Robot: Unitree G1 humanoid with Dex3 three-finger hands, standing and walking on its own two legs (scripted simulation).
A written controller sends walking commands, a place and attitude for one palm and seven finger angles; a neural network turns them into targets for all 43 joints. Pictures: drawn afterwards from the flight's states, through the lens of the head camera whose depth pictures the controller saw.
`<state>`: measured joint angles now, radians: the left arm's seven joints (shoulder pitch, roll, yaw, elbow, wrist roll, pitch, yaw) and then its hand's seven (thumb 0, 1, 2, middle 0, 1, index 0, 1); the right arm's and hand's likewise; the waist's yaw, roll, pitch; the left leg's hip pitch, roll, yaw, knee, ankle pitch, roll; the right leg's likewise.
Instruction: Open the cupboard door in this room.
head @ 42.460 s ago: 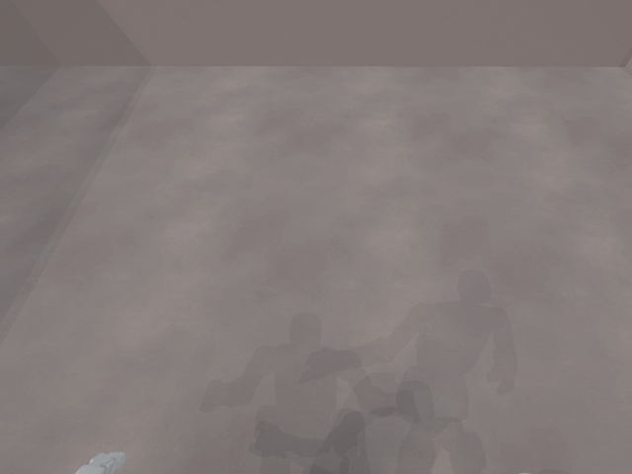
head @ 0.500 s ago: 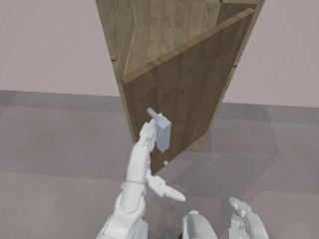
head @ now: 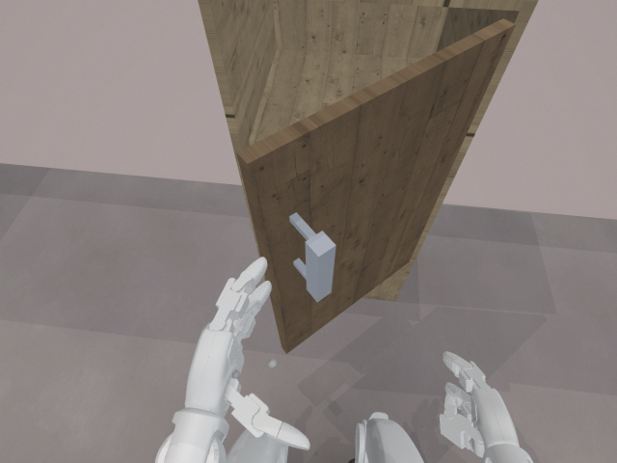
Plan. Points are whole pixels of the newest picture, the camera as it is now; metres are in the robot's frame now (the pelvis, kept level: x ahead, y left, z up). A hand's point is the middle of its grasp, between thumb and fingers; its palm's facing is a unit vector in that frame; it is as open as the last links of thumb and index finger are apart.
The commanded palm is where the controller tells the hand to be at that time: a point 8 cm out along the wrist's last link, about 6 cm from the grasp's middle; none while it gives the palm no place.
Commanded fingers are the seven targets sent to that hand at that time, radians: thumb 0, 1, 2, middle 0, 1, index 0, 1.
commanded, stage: slide the hand sideways off the handle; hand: left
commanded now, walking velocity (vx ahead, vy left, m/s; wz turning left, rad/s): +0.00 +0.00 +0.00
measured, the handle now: (309, 257) +0.36 +0.02 +0.06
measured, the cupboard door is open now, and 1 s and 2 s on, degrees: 44 44 44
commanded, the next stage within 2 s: draw the hand back to the body in 0.24 s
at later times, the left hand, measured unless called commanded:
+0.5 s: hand (238, 379) +0.21 +0.09 +0.07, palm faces -0.12 -0.99 -0.05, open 16.3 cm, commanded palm +0.18 +0.16 +0.08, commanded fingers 0.00 -0.50 0.30 -0.15 -0.30 -0.15 -0.30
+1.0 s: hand (111, 365) +0.20 +0.18 +0.15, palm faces +0.09 -0.96 -0.28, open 15.3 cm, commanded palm +0.17 +0.23 +0.18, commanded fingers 0.00 -0.01 0.51 -0.17 -0.30 -0.17 -0.30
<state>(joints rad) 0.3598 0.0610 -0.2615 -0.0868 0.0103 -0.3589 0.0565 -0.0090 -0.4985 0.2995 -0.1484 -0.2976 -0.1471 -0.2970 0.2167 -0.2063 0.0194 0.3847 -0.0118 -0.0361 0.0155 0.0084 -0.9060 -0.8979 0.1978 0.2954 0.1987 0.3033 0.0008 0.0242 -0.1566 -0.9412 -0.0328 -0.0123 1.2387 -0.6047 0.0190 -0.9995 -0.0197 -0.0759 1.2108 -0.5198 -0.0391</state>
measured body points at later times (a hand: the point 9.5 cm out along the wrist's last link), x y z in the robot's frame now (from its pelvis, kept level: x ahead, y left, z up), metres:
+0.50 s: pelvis +0.00 -0.01 +0.00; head +0.06 -0.02 +0.44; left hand +0.21 +0.14 +0.07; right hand +0.18 -0.23 -0.08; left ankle +0.00 +0.11 -0.63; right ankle +0.04 -0.10 -0.63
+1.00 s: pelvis +0.02 +0.01 +0.06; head +0.02 +0.00 +0.51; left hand +0.19 +0.23 +0.16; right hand +0.20 -0.22 +0.00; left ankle +0.00 +0.11 -0.63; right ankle +0.04 -0.10 -0.63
